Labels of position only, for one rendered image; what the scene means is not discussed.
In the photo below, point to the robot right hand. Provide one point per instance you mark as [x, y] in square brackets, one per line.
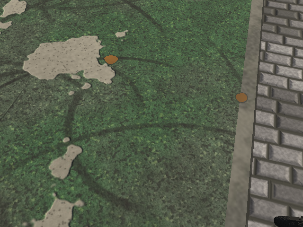
[286, 221]

